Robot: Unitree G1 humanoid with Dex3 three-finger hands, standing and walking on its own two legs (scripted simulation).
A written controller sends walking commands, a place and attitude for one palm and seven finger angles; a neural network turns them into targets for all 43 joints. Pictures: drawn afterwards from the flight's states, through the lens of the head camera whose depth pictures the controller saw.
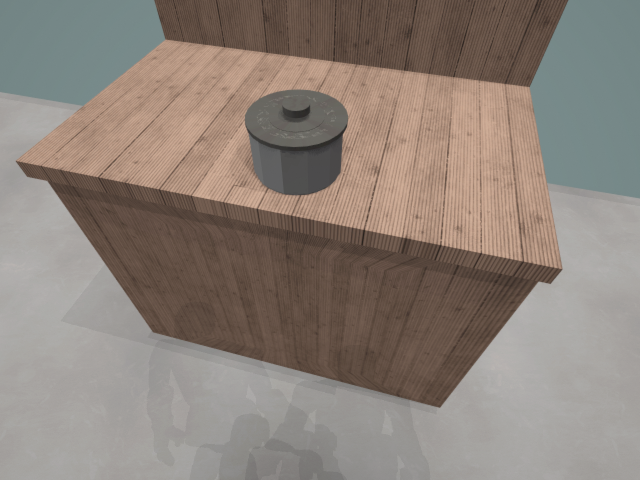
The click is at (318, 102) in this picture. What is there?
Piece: lid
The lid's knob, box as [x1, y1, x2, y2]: [282, 96, 309, 117]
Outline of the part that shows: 282,102 283,112 287,116 301,117 309,112 309,101 306,98 300,96 292,96 286,98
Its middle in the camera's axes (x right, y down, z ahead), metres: -0.04 -0.22 +0.65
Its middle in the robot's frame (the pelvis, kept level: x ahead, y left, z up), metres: +0.65 +0.08 +0.12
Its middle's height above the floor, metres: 0.90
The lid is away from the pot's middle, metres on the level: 0.00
